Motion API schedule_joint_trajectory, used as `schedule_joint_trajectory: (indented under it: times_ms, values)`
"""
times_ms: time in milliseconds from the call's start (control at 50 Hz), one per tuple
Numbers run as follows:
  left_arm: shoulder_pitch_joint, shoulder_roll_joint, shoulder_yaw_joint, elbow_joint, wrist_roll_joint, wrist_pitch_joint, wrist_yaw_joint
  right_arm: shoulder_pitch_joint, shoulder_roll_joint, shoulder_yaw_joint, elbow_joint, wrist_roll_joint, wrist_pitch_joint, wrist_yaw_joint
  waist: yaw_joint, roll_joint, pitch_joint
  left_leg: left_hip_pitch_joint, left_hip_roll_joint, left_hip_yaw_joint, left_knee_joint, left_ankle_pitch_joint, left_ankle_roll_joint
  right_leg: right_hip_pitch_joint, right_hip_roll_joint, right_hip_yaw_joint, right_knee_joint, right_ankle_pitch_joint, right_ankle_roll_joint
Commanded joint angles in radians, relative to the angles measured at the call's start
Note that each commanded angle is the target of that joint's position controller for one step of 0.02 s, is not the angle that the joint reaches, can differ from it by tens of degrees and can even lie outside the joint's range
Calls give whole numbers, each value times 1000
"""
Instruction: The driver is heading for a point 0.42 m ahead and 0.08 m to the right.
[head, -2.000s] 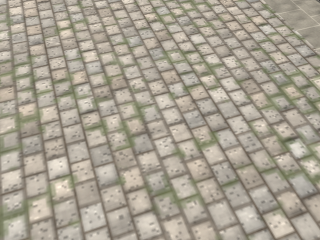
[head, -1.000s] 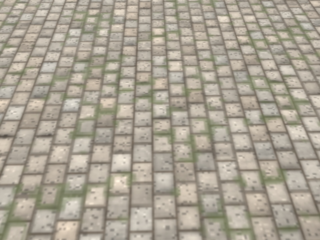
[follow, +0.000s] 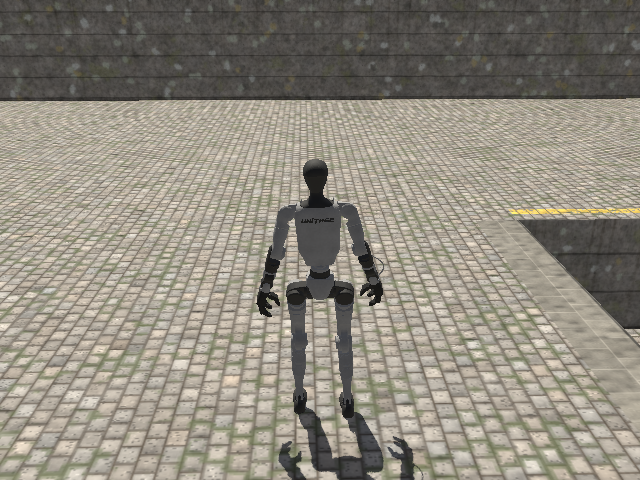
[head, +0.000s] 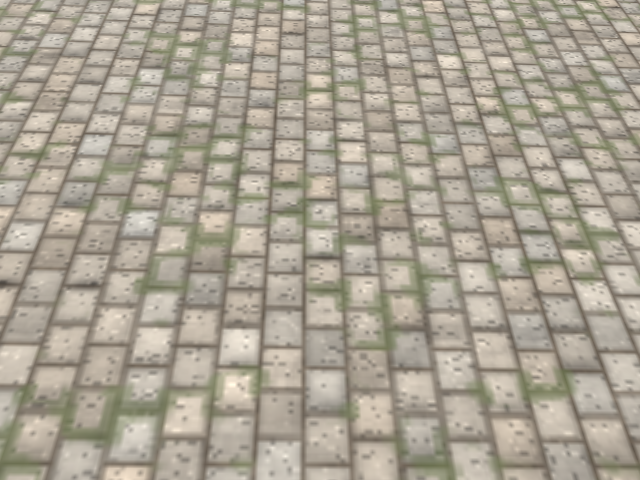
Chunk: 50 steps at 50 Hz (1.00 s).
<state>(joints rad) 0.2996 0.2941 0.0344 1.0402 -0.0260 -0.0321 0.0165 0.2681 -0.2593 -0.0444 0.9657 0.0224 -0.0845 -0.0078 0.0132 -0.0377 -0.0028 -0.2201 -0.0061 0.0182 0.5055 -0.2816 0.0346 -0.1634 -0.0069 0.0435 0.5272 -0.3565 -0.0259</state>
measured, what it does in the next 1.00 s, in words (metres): walks ahead: right foot, then left foot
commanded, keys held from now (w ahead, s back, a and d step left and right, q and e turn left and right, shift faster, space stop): w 0.12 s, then w+e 0.30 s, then no key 0.58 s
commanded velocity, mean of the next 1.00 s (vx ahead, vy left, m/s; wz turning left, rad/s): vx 0.28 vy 0.00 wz -0.17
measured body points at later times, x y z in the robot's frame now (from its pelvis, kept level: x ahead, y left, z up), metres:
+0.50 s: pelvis +0.24 -0.03 -0.02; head +0.28 -0.03 +0.43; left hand +0.48 +0.18 -0.12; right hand +0.16 -0.29 -0.16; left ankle +0.01 +0.11 -0.67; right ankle +0.35 -0.12 -0.74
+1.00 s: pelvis +0.40 -0.03 +0.00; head +0.41 -0.03 +0.45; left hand +0.53 +0.20 -0.14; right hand +0.47 -0.32 -0.11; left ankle +0.48 +0.09 -0.73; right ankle +0.35 -0.12 -0.73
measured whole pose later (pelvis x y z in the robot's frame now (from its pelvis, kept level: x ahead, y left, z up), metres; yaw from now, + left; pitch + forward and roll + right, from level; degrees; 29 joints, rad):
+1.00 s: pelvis +0.40 -0.03 +0.00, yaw -11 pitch +1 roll -1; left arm 0.18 0.25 0.01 0.95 0.01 -0.03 0.00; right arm 0.15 -0.25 -0.04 0.88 -0.01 -0.02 -0.03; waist 0.02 -0.01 0.01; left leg -0.33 0.04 -0.03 0.49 -0.17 -0.03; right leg -0.18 0.07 0.00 0.46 -0.29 -0.05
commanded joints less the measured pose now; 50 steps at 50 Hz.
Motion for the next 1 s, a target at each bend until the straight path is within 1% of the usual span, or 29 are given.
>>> schedule_joint_trajectory:
  times_ms: [20, 40, 60, 100, 120, 180, 260, 320, 360, 400, 440, 460, 480, 500, 520, 540, 560, 600, 620, 660, 720, 820, 880, 900, 920, 940, 960, 980, 1000]
  values:
    - [-139, 23, -6, -140, -1, -44, -12, 333, -225, -48, 58, -15, -9, 11, -126, 376, 16, 383, 384, -706, -358, -299, 215, -585, 71, -22, 446, -223, -28]
    - [-152, 83, 5, -146, -20, -59, -14, 239, -168, -30, 36, -17, -25, 18, -84, 215, 103, 311, 403, -715, -373, -394, 239, -659, -11, 48, 583, -179, -45]
    - [-144, 97, 9, -141, -29, -69, -23, 167, -127, -17, 10, -17, -36, 21, -58, 159, 144, 294, 357, -608, -375, -348, 207, -695, -53, 60, 613, -62, -61]
    - [-143, 103, 18, -130, -3, -78, -28, 108, -115, -8, -14, -15, -36, 28, -37, 118, 132, 296, 282, -422, -380, -86, 149, -680, -98, 33, 561, 89, -53]
    - [-156, 97, 21, -133, 5, -78, -34, 121, -89, 1, -11, -20, -29, 27, -40, 123, 117, 287, 246, -339, -382, 47, 129, -644, -110, 17, 527, 140, -42]
    - [-191, 38, 9, -147, 6, -64, -48, 190, -93, 2, 14, -30, -14, 9, -59, 129, 94, 289, 206, -169, -379, 316, 124, -636, -101, -33, 454, 236, -1]
    - [-346, -4, -13, -228, 2, -57, -53, 194, -122, 0, 15, -34, -12, -11, -88, 115, 134, 176, 183, -41, -434, 324, 117, -530, -60, -75, 188, 388, 15]
    - [-409, 2, -18, -270, -3, -56, -67, 216, -132, -5, 27, -24, -15, -13, -91, 110, 159, 207, 220, 9, -446, 353, 118, -484, -40, -86, 85, 424, -14]
    - [-418, 18, -13, -294, -4, -60, -80, 201, -136, -9, 24, -18, -8, -13, -69, 109, 148, 287, 246, 42, -396, 491, 103, -476, -29, -87, 45, 389, -50]
    - [-364, 54, 5, -299, -1, -61, -89, 167, -163, -18, 4, -25, 5, -19, -18, 140, 72, 360, 260, 74, -256, 875, 80, -380, 22, -129, 56, 314, -89]
    - [-111, 127, 51, -240, -2, -53, -85, 143, -172, -20, -18, -37, 32, -28, 110, 153, -85, 325, 227, 109, 103, 1126, 39, -77, 96, -157, 31, 299, -135]
    - [31, 180, 73, -214, 7, -46, -70, 153, -165, -10, -40, -44, 30, -29, 165, 89, -173, 87, 193, 102, 376, 895, 3, 228, -6, 9, 23, 393, -178]
    - [77, 267, 84, -210, 25, -42, -62, 314, -6, 40, -59, -63, 4, 0, 48, -198, -363, -350, -26, 67, 830, -118, -72, 637, -343, 562, 2, 489, -407]
    - [104, 178, 67, -200, 26, -34, -51, 271, -86, 22, -20, -21, -32, 12, 108, -87, -466, -384, -49, -133, 981, -312, -57, 617, -381, 710, -139, 545, -423]
    - [11, 155, 56, -212, 24, -37, -47, 153, -143, 3, -69, 17, -47, 14, 91, -64, -279, -441, 11, -132, 974, -255, -43, 452, -341, 516, -156, 642, -364]
    - [-86, 116, 45, -232, 19, -43, -47, 82, -152, 1, -90, 16, -51, 2, 54, 40, -163, -419, 66, -109, 898, -182, -39, 268, -296, 367, -174, 729, -316]
    - [-142, 86, 34, -241, 22, -49, -49, 52, -158, -9, -90, 3, -42, -12, 21, 82, -88, -378, 93, -89, 834, -154, -46, 116, -260, 271, -204, 786, -290]
    - [-181, 73, 28, -239, 41, -57, -54, 91, -125, -14, -89, -13, -7, -24, -37, 38, -58, -232, 117, -92, 742, -116, -51, -69, -205, 164, -263, 813, -272]
    - [-186, 74, 27, -231, 43, -62, -56, 113, -94, -10, -86, -17, 7, -28, -54, 23, -52, -198, 115, -82, 694, -101, -61, -124, -192, 124, -277, 850, -276]
    - [-182, 83, 27, -212, 47, -67, -51, 103, -81, -11, -100, -26, 24, -37, -68, 0, -56, -188, 108, -70, 571, -38, -80, -154, -170, 66, -281, 926, -274]
    - [-182, 98, 27, -195, 43, -50, -32, 29, -72, -8, -122, -32, 36, -41, -50, -20, -89, -180, 110, -62, 358, 105, -93, -113, -139, 13, -266, 886, -233]
    - [-134, 105, 21, -149, 42, -20, -21, -96, -94, -13, -147, -19, 48, -36, 1, -31, -70, -136, 89, -69, 144, 170, -87, -56, -159, 61, -265, 618, -204]
    - [-144, 82, 9, -136, 27, -8, -19, -86, -98, -17, -142, -30, 41, -31, -33, -22, -57, -31, 68, -58, -53, 210, -54, -47, -147, 92, -188, 477, -163]
    - [-105, 58, 0, -127, 27, -10, -18, -76, -125, -23, -139, -41, 37, -33, -33, 14, -60, 50, 102, -95, -126, 376, -35, -68, -109, 90, -154, 407, -113]
    - [-31, 46, -4, -120, 47, -17, -20, -69, -185, -35, -141, -43, 40, -38, 16, 95, -96, 158, 180, -159, -80, 584, 0, -116, -49, 64, -107, 282, -72]
    - [41, 33, -4, -101, 45, -19, -20, -92, -187, -36, -128, -35, 49, -38, 64, 186, -116, 192, 205, -182, -44, 569, 63, -160, 5, 20, -121, 132, -39]
    - [-12, 41, -6, -100, 40, -12, -15, -109, -124, -26, -126, -31, 55, -30, 31, 171, -107, 129, 171, -166, -59, 420, 59, -111, 13, -2, -134, 102, -23]
    - [-63, 62, -2, -106, 35, 0, -10, -126, -95, -19, -127, -30, 57, -24, 10, 139, -71, 92, 134, -141, -67, 340, 32, -112, 13, -4, -136, 114, -20]
    - [-83, 67, 0, -104, 31, 12, -4, -137, -96, -17, -126, -33, 55, -20, 3, 119, -50, 79, 112, -120, -62, 337, 14, -115, 6, 2, -132, 145, -24]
